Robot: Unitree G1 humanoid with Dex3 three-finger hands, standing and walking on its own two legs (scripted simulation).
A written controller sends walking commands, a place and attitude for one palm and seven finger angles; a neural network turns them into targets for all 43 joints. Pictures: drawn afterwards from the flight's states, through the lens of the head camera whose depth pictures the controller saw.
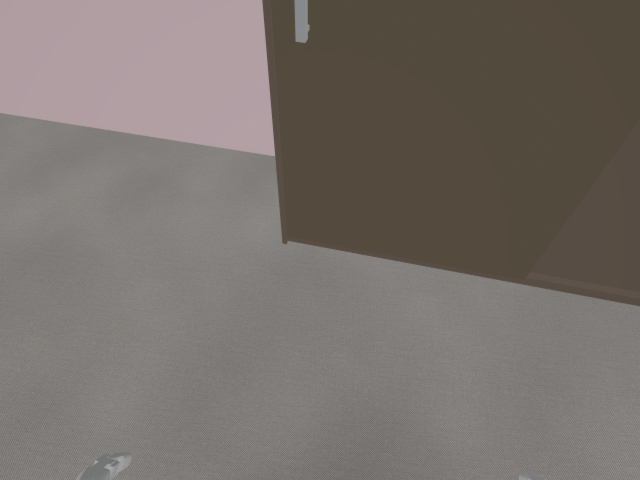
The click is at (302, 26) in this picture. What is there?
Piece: wardrobe's sliding door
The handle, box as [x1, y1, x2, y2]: [294, 0, 308, 42]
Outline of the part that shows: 294,0 296,41 305,42 307,39 308,30 307,0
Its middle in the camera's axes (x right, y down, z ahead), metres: -0.04 -0.57 +0.87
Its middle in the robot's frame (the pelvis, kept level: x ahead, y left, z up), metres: +1.06 +0.10 +0.20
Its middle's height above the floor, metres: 0.97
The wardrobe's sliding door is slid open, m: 0.00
